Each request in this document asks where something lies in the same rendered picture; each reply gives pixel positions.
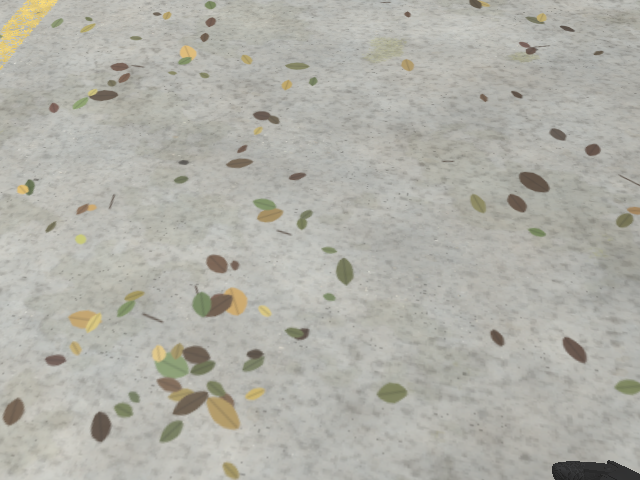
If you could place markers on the robot right hand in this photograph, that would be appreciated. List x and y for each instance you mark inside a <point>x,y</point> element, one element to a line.
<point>576,470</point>

